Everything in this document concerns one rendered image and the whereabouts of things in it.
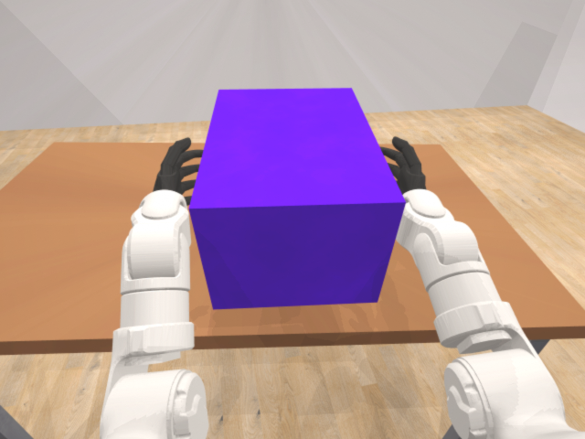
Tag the table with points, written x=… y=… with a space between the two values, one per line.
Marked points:
x=65 y=217

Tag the left robot hand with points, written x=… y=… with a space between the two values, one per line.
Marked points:
x=171 y=172

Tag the robot right forearm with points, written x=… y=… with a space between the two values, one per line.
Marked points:
x=470 y=314

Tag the left robot upper arm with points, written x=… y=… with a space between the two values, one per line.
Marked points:
x=168 y=404

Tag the robot left forearm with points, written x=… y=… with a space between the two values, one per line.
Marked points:
x=155 y=281

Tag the right robot upper arm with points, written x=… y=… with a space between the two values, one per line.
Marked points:
x=504 y=395

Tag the carton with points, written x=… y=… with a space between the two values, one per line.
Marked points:
x=294 y=202

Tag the right robot hand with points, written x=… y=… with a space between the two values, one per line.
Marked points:
x=408 y=171

